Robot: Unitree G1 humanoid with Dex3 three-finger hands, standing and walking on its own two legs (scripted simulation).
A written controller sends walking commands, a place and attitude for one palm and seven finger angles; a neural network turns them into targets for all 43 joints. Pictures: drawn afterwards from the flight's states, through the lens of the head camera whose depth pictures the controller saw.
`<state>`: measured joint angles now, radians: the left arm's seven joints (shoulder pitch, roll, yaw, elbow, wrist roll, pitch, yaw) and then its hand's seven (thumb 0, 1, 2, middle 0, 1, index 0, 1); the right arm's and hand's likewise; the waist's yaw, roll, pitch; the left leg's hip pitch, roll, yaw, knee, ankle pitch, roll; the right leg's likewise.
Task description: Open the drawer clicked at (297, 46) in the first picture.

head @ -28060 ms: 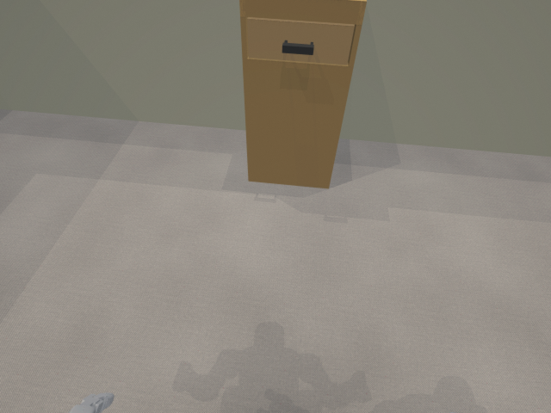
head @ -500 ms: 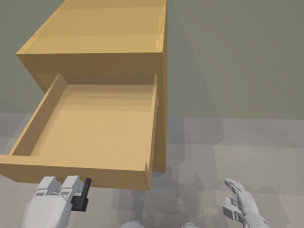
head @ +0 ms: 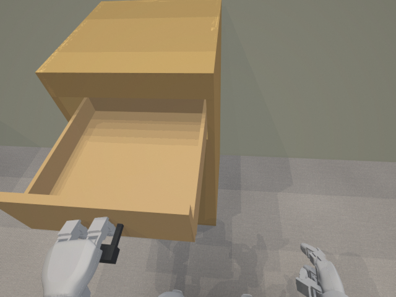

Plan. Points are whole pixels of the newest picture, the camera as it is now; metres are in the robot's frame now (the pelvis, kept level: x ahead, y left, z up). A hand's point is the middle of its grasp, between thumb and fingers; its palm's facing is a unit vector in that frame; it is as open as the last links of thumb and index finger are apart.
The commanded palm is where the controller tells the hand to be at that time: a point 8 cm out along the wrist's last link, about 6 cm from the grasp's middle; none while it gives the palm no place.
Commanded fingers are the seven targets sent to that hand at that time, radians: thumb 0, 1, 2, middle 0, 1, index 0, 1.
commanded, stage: lift the hand off the handle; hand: left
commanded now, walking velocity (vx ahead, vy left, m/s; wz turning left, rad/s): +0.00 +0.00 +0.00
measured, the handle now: (91, 239) +0.21 +0.24 +0.02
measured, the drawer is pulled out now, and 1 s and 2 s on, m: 0.30 0.29 0.29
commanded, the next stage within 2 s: draw the hand back to the body in 1.54 s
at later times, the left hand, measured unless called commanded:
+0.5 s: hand (89, 256) +0.18 +0.23 +0.01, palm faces -0.02 -0.13 -0.99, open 13.3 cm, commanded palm +0.17 +0.23 +0.09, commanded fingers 0.00 -0.50 0.30 -0.30 -1.20 -0.30 -1.20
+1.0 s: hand (71, 240) +0.19 +0.24 +0.08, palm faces +0.01 -0.13 -0.99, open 12.8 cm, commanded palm +0.17 +0.24 +0.16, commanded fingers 0.00 -0.50 0.30 -0.30 -1.20 -0.30 -1.20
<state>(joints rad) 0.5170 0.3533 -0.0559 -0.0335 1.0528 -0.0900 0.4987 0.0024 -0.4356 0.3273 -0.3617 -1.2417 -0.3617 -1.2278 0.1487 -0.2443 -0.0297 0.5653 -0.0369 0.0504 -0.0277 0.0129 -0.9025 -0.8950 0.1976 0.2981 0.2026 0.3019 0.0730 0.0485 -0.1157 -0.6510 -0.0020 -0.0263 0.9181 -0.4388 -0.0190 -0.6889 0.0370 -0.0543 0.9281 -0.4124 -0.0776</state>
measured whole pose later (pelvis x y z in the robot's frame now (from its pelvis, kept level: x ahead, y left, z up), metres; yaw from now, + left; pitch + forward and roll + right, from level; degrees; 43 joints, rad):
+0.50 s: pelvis +0.01 +0.01 +0.01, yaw -1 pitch +8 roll +1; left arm 0.52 0.37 -0.10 -0.09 1.02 -0.03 0.43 0.00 -0.49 0.30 -0.36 -1.20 -0.42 -1.23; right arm 0.12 -0.21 0.00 0.55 -0.03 0.06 -0.02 0.01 -0.90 -0.89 0.20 0.30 0.20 0.30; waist 0.07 0.05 -0.12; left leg -0.57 0.00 -0.01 0.87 -0.44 -0.01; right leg -0.61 0.04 -0.03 0.87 -0.40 -0.06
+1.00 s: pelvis +0.03 +0.03 +0.02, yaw -1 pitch +6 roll +0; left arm 0.63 0.43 -0.08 -0.35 0.96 -0.01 0.31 0.00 -0.49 0.30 -0.40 -1.23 -0.50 -1.25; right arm 0.16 -0.23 0.00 0.53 -0.02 0.04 0.02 0.01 -0.90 -0.89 0.20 0.30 0.20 0.30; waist 0.11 0.09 -0.11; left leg -0.44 -0.01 0.00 0.77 -0.43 0.01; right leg -0.48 0.03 -0.02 0.77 -0.39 -0.04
